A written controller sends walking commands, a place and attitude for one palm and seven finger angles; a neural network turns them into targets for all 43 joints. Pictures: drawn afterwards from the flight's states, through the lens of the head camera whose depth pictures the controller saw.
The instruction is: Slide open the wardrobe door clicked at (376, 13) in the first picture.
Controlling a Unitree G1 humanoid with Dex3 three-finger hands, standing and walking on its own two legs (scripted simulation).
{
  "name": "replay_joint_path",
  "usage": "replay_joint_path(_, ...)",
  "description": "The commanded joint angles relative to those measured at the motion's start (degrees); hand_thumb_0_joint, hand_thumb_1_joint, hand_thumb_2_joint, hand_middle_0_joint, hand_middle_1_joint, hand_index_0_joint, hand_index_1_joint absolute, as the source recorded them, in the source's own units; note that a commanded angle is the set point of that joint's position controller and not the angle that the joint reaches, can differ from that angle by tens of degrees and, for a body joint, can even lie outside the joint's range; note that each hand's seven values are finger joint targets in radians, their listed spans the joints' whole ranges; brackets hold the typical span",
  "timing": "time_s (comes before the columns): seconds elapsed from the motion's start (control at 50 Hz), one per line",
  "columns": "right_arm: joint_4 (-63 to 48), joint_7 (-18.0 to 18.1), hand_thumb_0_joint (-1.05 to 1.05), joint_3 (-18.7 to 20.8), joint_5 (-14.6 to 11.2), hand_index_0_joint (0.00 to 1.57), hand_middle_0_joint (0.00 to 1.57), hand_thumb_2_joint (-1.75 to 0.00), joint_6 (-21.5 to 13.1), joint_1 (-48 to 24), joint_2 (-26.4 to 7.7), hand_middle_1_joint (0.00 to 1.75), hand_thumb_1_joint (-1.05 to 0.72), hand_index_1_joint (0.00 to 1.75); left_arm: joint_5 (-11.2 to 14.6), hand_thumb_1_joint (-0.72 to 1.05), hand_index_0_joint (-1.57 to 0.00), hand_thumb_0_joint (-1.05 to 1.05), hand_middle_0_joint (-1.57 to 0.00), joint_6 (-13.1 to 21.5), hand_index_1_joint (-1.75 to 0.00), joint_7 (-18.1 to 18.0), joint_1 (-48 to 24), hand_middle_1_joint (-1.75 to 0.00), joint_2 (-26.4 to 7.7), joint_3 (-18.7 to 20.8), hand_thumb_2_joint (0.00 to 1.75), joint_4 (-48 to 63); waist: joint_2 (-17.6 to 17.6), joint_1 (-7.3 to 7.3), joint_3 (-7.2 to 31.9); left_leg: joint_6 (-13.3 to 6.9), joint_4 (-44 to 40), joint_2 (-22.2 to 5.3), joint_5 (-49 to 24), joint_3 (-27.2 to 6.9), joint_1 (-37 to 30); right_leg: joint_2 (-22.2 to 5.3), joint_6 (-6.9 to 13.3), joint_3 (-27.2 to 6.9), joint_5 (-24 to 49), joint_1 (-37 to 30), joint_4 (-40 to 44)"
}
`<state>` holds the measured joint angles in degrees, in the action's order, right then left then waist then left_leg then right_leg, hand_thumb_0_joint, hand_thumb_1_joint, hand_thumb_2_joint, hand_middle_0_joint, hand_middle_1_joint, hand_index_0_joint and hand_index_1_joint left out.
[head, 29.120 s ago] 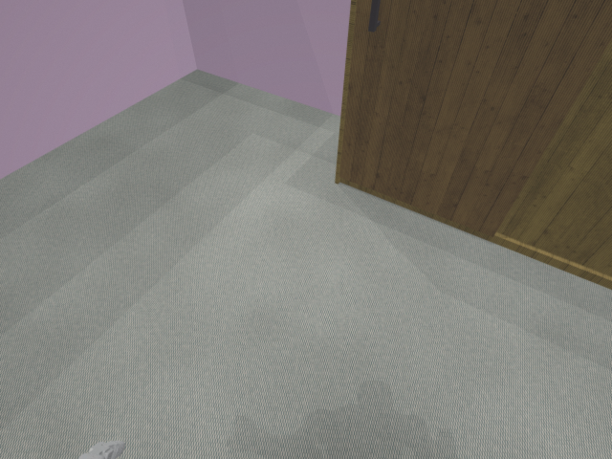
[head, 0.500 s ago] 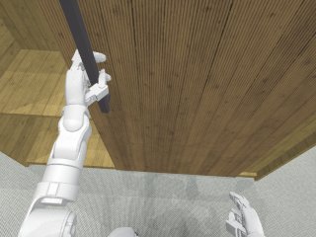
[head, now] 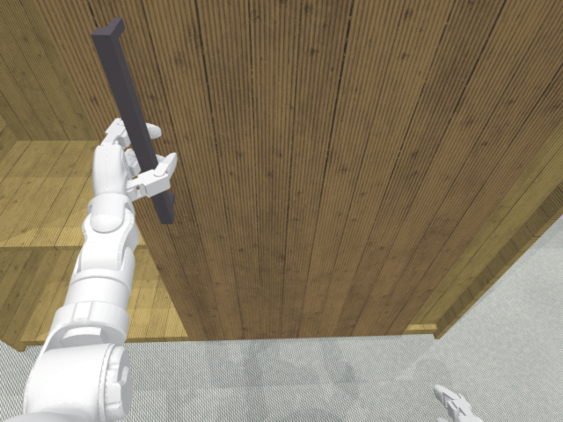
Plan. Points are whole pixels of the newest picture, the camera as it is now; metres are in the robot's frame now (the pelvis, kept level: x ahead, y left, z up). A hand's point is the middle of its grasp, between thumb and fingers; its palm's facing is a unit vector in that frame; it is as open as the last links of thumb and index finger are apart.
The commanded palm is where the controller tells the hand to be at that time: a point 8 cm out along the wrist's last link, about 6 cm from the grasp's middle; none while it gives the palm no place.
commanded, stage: loosen the grip on the handle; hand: left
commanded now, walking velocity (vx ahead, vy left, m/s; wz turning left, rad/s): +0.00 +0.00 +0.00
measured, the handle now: (146, 139) +0.47 +0.22 +0.16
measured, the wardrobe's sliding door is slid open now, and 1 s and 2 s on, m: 0.58 0.58 0.58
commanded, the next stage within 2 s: slip the hand off the handle in 0.40 s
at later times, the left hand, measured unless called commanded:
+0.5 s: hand (163, 171) +0.43 +0.19 +0.13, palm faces +0.22 -0.97 -0.10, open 14.3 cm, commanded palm +0.39 +0.24 +0.14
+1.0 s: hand (116, 172) +0.42 +0.26 +0.14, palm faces +0.30 -0.95 -0.12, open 14.6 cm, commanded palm +0.39 +0.30 +0.14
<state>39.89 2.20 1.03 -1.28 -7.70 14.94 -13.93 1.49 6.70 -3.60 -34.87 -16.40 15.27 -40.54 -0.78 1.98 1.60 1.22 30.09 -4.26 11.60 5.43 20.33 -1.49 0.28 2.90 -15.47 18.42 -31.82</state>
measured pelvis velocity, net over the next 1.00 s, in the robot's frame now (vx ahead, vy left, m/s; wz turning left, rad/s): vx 0.02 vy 0.01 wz -0.01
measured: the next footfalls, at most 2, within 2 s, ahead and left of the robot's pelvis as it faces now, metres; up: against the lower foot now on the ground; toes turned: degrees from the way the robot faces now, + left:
none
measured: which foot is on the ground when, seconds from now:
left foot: down 0.00-1.00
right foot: down 0.00-1.00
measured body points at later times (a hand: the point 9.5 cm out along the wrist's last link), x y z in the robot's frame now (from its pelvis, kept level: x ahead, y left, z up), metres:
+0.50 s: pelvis +0.00 +0.01 -0.01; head +0.02 +0.01 +0.44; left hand +0.41 +0.24 +0.14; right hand +0.08 -0.25 -0.12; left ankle +0.04 +0.13 -0.73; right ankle +0.01 -0.12 -0.73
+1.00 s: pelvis +0.02 +0.01 +0.00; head +0.04 +0.01 +0.45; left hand +0.40 +0.31 +0.15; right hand +0.14 -0.25 -0.10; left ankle +0.04 +0.13 -0.73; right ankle +0.01 -0.12 -0.73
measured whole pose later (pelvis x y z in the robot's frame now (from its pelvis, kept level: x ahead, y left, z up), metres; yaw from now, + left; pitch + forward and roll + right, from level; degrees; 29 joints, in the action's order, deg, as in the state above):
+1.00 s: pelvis +0.02 +0.01 +0.00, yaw -1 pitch +4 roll -1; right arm 38.3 4.8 -1.4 -2.1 -5.2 16.1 -14.1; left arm 4.7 7.9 1.2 -28.6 -22.2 18.3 -34.9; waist 0.3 0.1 2.9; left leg 0.6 34.8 -2.6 15.9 1.4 23.2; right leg -0.7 -0.1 2.5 -17.9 19.9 -33.5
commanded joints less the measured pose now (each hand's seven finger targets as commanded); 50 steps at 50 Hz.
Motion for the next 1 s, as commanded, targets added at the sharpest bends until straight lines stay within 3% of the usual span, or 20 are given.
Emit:
replay_joint_path(0.0, -6.2, -0.1, 0.0, 2.6, -0.7, 0.2, 0.2, -0.9, -2.4, -0.4, -8.9, 0.3, -0.9, 0.3, -1.0, -0.31, -0.45, 0.0, -0.45, 8.9, -1.4, -1.5, -24.5, -1.4, -12.8, 0.8, 0.32, 8.4, -3.4, 0.47, 12.3, -2.7, -1.9, 2.4, 2.1, -2.4, -5.6, 1.1, 0.3, -1.5, 1.3, 2.9, 4.8)
replay_joint_path(0.04, -6.4, 0.3, 0.0, 1.7, -1.3, 0.2, 0.2, -0.9, -2.6, -1.3, -8.7, 0.3, -0.9, 0.3, -0.6, -0.55, -0.42, 0.0, -0.42, 8.7, -1.37, -1.0, -28.6, -1.37, -12.7, -1.4, 0.2, 5.4, -0.3, 1.1, 9.3, -2.7, -2.4, 3.4, 10.6, -2.0, -3.1, 0.7, 0.2, -2.9, -7.7, 5.3, 6.8)
replay_joint_path(0.08, -6.3, 0.6, 0.0, 1.5, -1.3, 0.2, 0.2, -0.9, -2.8, -0.6, -8.9, 0.3, -0.9, 0.3, -0.8, -0.55, -0.4, 0.0, -0.4, 9.4, -1.33, -1.0, -31.5, -1.33, -14.8, -0.6, 0.2, 4.2, 0.4, 1.03, 10.8, -2.9, -2.2, 3.8, 12.0, -2.2, -2.5, 0.6, 0.4, -3.5, -9.9, 5.1, 6.8)
replay_joint_path(0.12, -6.3, 0.8, 0.0, 1.4, -1.1, 0.2, 0.2, -0.9, -3.3, -0.2, -8.9, 0.3, -0.9, 0.3, 0.0, -0.55, -0.37, 0.0, -0.37, 10.2, -1.3, -0.5, -32.4, -1.3, -13.0, -2.0, 0.2, 3.5, -0.3, 1.04, 12.0, -3.0, -1.9, 3.9, 12.8, -2.8, -2.7, 0.9, 0.4, -3.4, -10.6, 5.6, 6.4)
replay_joint_path(0.16, -5.6, 1.1, 0.0, 1.6, -0.9, 0.2, 0.2, -0.9, -3.4, 0.4, -9.4, 0.3, -0.9, 0.3, 0.8, -0.55, -0.34, 0.0, -0.34, 11.1, -1.27, -0.7, -31.9, -1.27, -15.5, 0.8, 0.2, 2.0, -1.9, 0.84, 13.0, -3.1, -1.4, 3.9, 13.1, -3.5, -1.9, 1.1, 0.4, -3.3, -10.8, 5.1, 6.0)
replay_joint_path(0.18, -6.0, 1.0, 0.0, 1.3, -0.9, 0.2, 0.2, -0.9, -3.6, 0.3, -9.2, 0.3, -0.9, 0.3, 1.0, -0.55, -0.33, 0.0, -0.33, 11.6, -1.25, -0.6, -34.0, -1.25, -13.6, -1.3, 0.2, 3.2, -0.7, 1.26, 13.3, -3.1, -1.1, 4.1, 13.5, -3.4, -1.7, 1.1, 0.2, -3.5, -11.1, 5.5, 5.9)
replay_joint_path(0.2, -6.6, 1.0, 0.0, 1.8, -0.9, 0.2, 0.2, -0.9, -3.9, -0.3, -9.1, 0.3, -0.9, 0.3, 1.2, -0.55, -0.32, 0.0, -0.32, 12.3, -1.23, -0.8, -33.9, -1.23, -16.8, 1.5, 0.2, 8.9, 1.8, -0.73, 17.4, -3.1, -1.4, 3.9, 13.1, -3.5, -3.7, 1.1, 0.5, -3.8, -10.6, 3.2, 5.4)
replay_joint_path(0.24, -6.2, 1.4, 0.0, 1.5, -0.7, 0.2, 0.2, -0.9, -4.1, -0.2, -8.9, 0.3, -0.9, 0.3, 0.8, -0.55, -0.29, 0.0, -0.29, 11.6, -1.2, -1.3, -32.5, -1.2, -15.7, 0.5, 0.2, 7.6, 2.0, -0.01, 16.5, -3.2, -1.4, 3.9, 13.3, -3.9, -3.1, 1.4, 0.5, -3.4, -9.3, 3.4, 5.0)
replay_joint_path(0.26, -5.9, 1.5, 0.0, 1.5, -0.6, 0.2, 0.2, -0.9, -4.0, 0.2, -9.3, 0.3, -0.9, 0.3, 0.5, -0.55, -0.28, 0.0, -0.28, 11.3, -1.18, -1.7, -30.8, -1.18, -17.5, 2.2, 0.2, 6.4, 0.6, -0.16, 15.1, -3.4, -1.6, 3.5, 12.5, -4.5, -2.4, 1.5, 0.7, -3.1, -8.2, 3.2, 4.9)
replay_joint_path(0.3, -6.2, 1.3, 0.0, 1.4, -0.5, 0.2, 0.2, -0.9, -4.1, 0.5, -9.0, 0.3, -0.9, 0.3, 1.0, -0.55, -0.25, 0.0, -0.25, 10.5, -1.15, -1.7, -28.4, -1.15, -13.6, -0.5, 0.2, 7.9, 2.1, -0.33, 15.2, -3.2, -1.4, 3.5, 9.4, -4.2, -3.6, 1.6, 0.7, -2.6, -5.3, 3.2, 4.5)
replay_joint_path(0.36, -5.9, 1.5, 0.0, 1.7, -0.3, 0.2, 0.2, -0.9, -4.0, 1.2, -9.2, 0.3, -0.9, 0.3, 1.1, -0.55, -0.25, 0.0, -0.25, 9.3, -1.15, -2.5, -27.0, -1.15, -14.6, 1.0, 0.2, 11.2, 0.4, -0.09, 15.9, -3.5, -0.5, 3.3, 3.6, -4.3, -5.2, 1.9, 0.6, -2.1, -0.2, 2.2, 4.1)
replay_joint_path(0.48, -5.9, 1.4, 0.0, 1.5, -0.4, 0.2, 0.2, -0.9, -3.1, 1.3, -8.5, 0.3, -0.9, 0.3, 1.7, -0.55, -0.25, 0.0, -0.25, 6.4, -1.15, -2.5, -24.3, -1.15, -11.0, -0.7, 0.2, 14.7, 0.9, -0.16, 15.4, -3.1, 0.0, 3.1, -3.0, -4.5, -7.2, 2.0, 0.6, -1.2, 6.2, 1.9, 3.4)
replay_joint_path(0.56, -6.2, 2.1, 0.0, 1.1, -0.3, 0.2, 0.2, -0.9, -1.8, 0.7, -8.6, 0.3, -0.9, 0.3, 1.0, -0.55, -0.25, 0.0, -0.25, 5.1, -1.15, -2.7, -22.1, -1.15, -17.3, 4.3, 0.2, 15.1, 0.1, -1.29, 15.6, -3.2, 0.1, 3.3, -4.1, -4.3, -6.0, 1.8, 0.6, -1.5, 7.6, -0.4, 3.2)
replay_joint_path(0.62, -7.3, 2.1, 0.0, 0.8, -0.4, 0.2, 0.2, -0.9, -1.3, 0.1, -7.9, 0.3, -0.9, 0.3, 1.5, -0.55, -0.25, 0.0, -0.25, 4.5, -1.15, -1.9, -21.3, -1.15, -14.6, 2.5, 0.2, 16.3, 1.2, -1.36, 16.9, -2.8, 0.3, 3.5, -5.5, -4.1, -7.1, 1.7, 0.6, -1.3, 9.3, -0.7, 2.7)
replay_joint_path(0.66, -7.9, 2.3, 0.0, 0.7, -0.4, 0.2, 0.2, -0.9, -0.8, -0.4, -7.8, 0.3, -0.9, 0.3, 1.5, -0.55, -0.25, 0.0, -0.25, 4.3, -1.15, -1.9, -18.7, -1.15, -17.0, 5.0, 0.2, 17.5, 2.3, -2.38, 17.5, -2.9, 0.5, 3.5, -7.6, -4.1, -7.4, 1.8, 0.9, -1.3, 11.2, -2.0, 2.4)
replay_joint_path(0.72, -8.6, 2.3, 0.0, 0.6, -0.5, 0.2, 0.2, -0.9, -0.4, -0.8, -7.6, 0.3, -0.9, 0.3, 2.2, -0.55, -0.25, 0.0, -0.25, 3.9, -1.15, -1.3, -17.0, -1.15, -16.3, 4.9, 0.2, 18.4, 1.1, -2.47, 17.3, -2.8, 0.5, 3.4, -7.9, -3.9, -7.2, 1.8, 0.7, -1.2, 12.1, -2.2, 2.4)
replay_joint_path(0.74, -8.5, 2.4, 0.0, 0.5, -0.6, 0.2, 0.2, -0.9, -0.2, -0.9, -7.8, 0.3, -0.9, 0.3, 2.2, -0.55, -0.25, 0.0, -0.25, 3.8, -1.15, -1.0, -17.9, -1.15, -16.4, 4.5, 0.2, 18.7, 0.3, -1.61, 16.4, -3.0, 0.6, 3.5, -7.3, -3.9, -7.0, 1.8, 0.5, -1.3, 11.9, -1.7, 2.7)
replay_joint_path(0.88, -8.5, 3.0, 0.0, 0.7, -0.8, 0.2, 0.2, -0.9, 0.1, -0.5, -8.2, 0.3, -0.9, 0.3, 3.2, -0.55, -0.25, 0.0, -0.25, 5.4, -1.15, 3.6, -17.9, -1.15, -19.4, 6.2, 0.2, 19.6, 3.4, -1.37, 17.5, -3.2, 1.6, 3.7, -9.0, -4.0, -7.9, 2.0, 0.7, -1.7, 13.8, -1.9, 2.4)
replay_joint_path(0.94, -8.0, 3.1, 0.0, 0.8, -1.2, 0.2, 0.2, -0.9, -0.1, 0.1, -8.4, 0.3, -0.9, 0.3, 4.1, -0.55, -0.25, 0.0, -0.25, 5.5, -1.15, 6.3, -20.3, -1.15, -16.8, 2.5, 0.2, 19.2, 4.5, 0.2, 16.4, -3.2, 1.8, 3.7, -7.6, -4.5, -8.6, 2.2, 0.7, -1.4, 12.1, 0.7, 2.5)
replay_joint_path(0.98, -7.5, 3.3, 0.0, 1.0, -1.2, 0.2, 0.2, -0.9, -0.2, 0.9, -9.1, 0.3, -0.9, 0.3, 4.9, -0.55, -0.25, 0.0, -0.25, 5.4, -1.15, 7.4, -19.5, -1.15, -19.6, 5.1, 0.2, 17.8, 3.3, -0.01, 16.8, -3.3, 2.1, 3.7, -7.7, -4.9, -8.4, 2.3, 0.8, -1.4, 12.1, 0.7, 2.6)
